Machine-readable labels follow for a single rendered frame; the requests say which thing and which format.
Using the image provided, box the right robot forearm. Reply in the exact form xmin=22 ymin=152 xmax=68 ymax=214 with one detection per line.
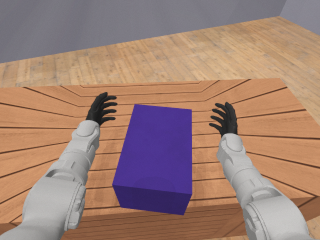
xmin=216 ymin=133 xmax=309 ymax=235

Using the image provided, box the left robot forearm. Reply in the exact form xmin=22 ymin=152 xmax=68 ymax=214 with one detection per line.
xmin=22 ymin=120 xmax=101 ymax=221

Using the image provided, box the left robot hand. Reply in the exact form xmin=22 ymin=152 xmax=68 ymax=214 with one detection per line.
xmin=85 ymin=92 xmax=118 ymax=127

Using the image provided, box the robot left upper arm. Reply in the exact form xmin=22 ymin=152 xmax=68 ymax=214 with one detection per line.
xmin=0 ymin=176 xmax=86 ymax=240

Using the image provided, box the carton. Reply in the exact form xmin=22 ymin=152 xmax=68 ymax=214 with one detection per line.
xmin=112 ymin=104 xmax=193 ymax=215

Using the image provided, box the pedestal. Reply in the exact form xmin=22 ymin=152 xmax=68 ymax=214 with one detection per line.
xmin=0 ymin=78 xmax=320 ymax=240

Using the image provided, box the right robot hand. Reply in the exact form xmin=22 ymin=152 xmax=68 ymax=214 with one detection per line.
xmin=209 ymin=102 xmax=238 ymax=138

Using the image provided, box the robot right upper arm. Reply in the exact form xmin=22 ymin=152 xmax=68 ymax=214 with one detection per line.
xmin=242 ymin=195 xmax=320 ymax=240

